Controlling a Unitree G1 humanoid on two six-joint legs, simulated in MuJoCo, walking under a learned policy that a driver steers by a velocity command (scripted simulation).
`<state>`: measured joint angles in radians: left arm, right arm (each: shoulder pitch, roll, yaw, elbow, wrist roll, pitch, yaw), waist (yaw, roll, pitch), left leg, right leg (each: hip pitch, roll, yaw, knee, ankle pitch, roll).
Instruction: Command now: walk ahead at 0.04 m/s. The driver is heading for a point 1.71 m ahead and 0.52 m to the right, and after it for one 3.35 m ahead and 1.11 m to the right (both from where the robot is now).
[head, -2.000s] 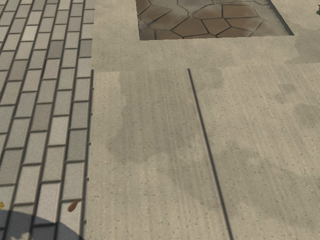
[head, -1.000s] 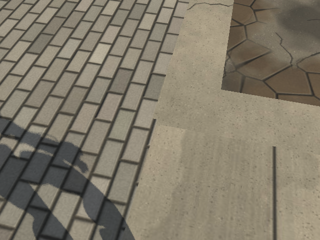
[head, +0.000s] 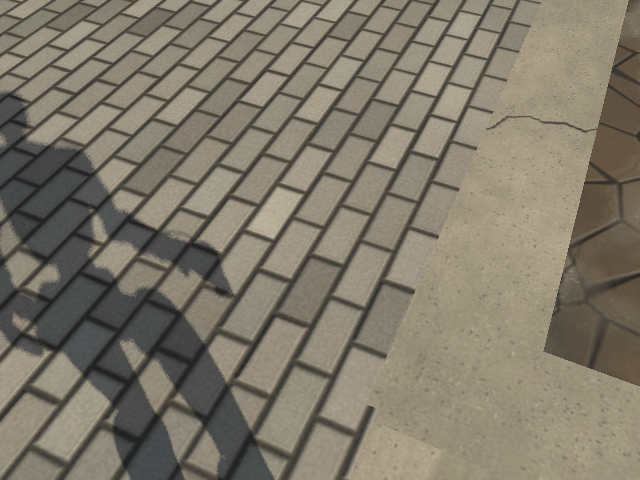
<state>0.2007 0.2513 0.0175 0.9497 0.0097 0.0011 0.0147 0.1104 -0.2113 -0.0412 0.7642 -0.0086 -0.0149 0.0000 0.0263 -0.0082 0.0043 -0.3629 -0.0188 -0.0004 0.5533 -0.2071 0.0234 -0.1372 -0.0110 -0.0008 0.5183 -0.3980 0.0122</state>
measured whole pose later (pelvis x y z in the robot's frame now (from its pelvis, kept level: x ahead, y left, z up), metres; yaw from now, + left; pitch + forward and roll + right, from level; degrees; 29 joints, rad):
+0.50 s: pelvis -0.05 -0.04 +0.00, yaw -11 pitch +0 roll +3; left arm 0.28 0.28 0.07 0.89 0.03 0.04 0.01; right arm 0.05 -0.30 -0.10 0.85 0.01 0.04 -0.07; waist 0.05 0.03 0.04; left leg -0.51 0.02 0.01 0.91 -0.45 -0.02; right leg -0.29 0.00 0.01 0.65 -0.36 -0.06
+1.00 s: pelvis -0.04 -0.03 +0.01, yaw -21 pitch +1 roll +1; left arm 0.16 0.29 0.05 0.81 0.01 0.02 0.03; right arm 0.11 -0.28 -0.06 0.91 -0.01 -0.03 -0.02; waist 0.01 -0.03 0.04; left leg -0.21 -0.01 -0.03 0.44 -0.23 -0.01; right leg -0.24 0.09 0.16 0.52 -0.29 -0.03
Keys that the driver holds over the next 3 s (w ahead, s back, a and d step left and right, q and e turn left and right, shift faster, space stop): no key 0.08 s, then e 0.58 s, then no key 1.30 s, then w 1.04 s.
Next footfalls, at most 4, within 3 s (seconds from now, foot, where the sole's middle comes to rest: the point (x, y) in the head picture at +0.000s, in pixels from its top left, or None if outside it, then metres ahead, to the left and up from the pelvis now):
0.94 left None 0.05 0.08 -0.77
2.66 left None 0.40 -0.06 -0.77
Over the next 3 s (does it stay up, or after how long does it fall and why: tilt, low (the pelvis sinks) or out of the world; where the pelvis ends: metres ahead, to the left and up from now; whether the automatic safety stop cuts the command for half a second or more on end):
stays up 0.37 -0.13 0.02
